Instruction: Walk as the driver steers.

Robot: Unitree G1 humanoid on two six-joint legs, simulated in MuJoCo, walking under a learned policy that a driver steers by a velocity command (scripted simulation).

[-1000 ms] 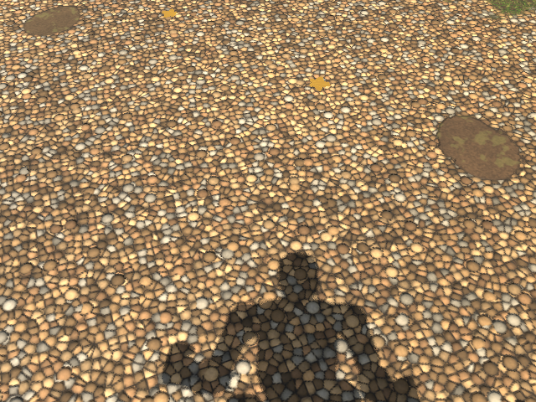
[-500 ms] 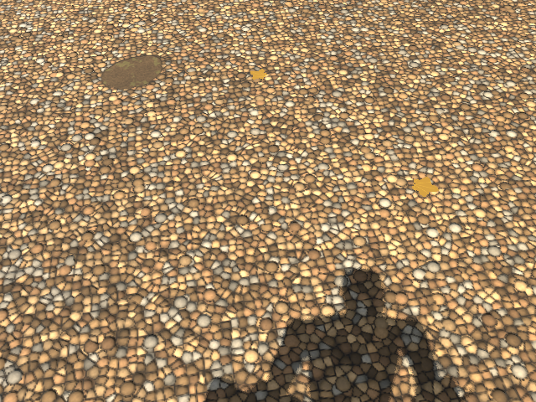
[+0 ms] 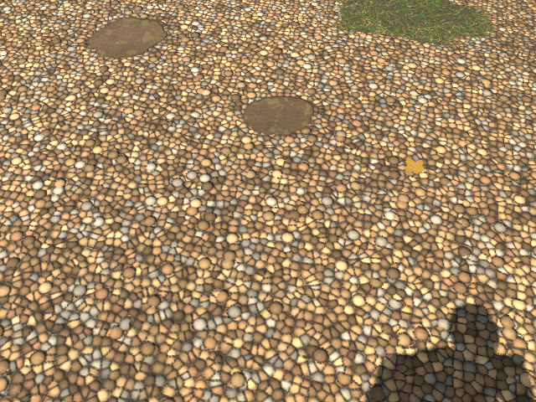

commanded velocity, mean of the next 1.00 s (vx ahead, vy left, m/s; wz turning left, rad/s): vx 0.16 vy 0.00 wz -0.21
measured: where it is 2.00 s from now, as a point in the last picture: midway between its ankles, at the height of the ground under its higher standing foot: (242, 232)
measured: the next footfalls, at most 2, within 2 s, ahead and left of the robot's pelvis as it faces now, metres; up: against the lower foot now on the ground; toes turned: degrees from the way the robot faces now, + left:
left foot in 0.18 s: +0.31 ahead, +0.10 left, +0.00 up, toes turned -5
right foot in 0.58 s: +0.22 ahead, -0.16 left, +0.00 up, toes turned -26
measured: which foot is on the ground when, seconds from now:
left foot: up 0.00-0.16, down 0.18-0.58, up 0.60-1.00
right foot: down 0.00-0.20, up 0.22-0.56, down 0.58-1.00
